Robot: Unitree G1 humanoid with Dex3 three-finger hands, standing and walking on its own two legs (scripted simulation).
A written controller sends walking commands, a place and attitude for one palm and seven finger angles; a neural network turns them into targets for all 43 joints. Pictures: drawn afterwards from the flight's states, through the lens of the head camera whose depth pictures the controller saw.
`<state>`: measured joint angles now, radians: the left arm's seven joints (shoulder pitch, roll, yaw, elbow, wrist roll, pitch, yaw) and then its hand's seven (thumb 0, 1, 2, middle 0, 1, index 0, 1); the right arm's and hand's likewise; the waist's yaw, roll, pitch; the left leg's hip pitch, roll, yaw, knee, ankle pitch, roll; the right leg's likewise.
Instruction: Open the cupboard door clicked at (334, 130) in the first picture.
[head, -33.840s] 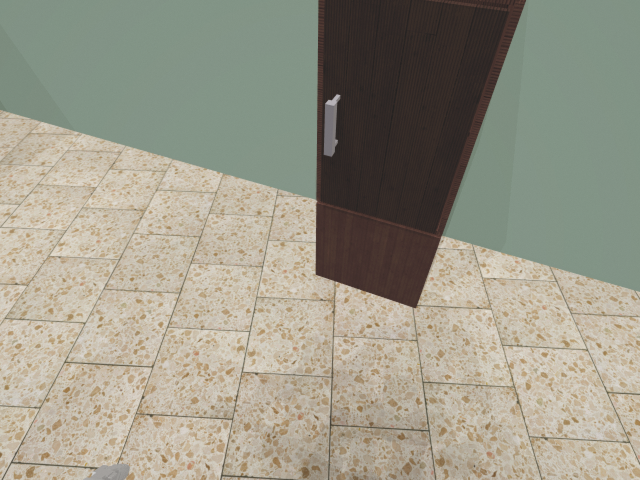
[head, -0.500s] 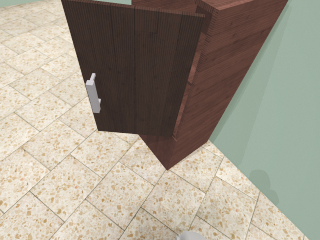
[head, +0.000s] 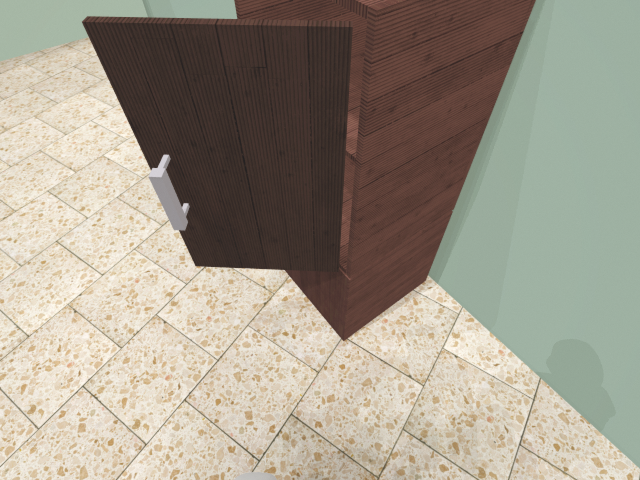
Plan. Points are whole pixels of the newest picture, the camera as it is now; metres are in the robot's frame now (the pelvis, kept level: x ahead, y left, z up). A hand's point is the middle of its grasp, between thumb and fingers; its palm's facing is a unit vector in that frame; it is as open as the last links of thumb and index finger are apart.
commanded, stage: come to a stop and stand still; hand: left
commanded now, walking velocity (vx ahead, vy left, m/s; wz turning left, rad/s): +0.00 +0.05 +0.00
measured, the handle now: (173, 193) +0.59 +0.33 -0.06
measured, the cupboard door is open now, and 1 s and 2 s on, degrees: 50 50 50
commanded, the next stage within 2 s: look again from close up in 0.40 s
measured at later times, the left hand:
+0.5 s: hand out of the picture +0.01 +0.20 -0.18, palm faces +0.00 -0.98 -0.19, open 7.3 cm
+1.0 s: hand out of the picture +0.05 +0.21 -0.17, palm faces -0.04 -0.97 -0.25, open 7.3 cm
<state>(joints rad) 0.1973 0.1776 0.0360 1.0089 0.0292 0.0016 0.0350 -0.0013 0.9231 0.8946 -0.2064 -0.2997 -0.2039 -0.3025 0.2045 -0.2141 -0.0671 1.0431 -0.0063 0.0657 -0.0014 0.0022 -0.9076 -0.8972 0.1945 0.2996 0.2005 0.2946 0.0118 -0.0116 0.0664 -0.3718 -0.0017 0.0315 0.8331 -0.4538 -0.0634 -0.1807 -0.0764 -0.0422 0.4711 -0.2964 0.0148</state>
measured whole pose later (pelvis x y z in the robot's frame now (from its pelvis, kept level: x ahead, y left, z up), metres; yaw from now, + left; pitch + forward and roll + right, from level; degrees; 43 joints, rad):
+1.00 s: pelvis +0.01 +0.02 -0.01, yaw -2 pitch +0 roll +1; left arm 0.24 0.18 -0.02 1.07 0.02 -0.02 0.04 0.00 0.91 0.90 -0.20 -0.30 -0.20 -0.30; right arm 0.27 -0.17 0.01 1.09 -0.01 -0.02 -0.02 0.01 -0.91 -0.90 0.20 0.30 0.20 0.30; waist -0.01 0.01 0.02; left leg -0.20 0.00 0.08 0.49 -0.29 0.02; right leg -0.17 -0.02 0.00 0.52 -0.35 0.00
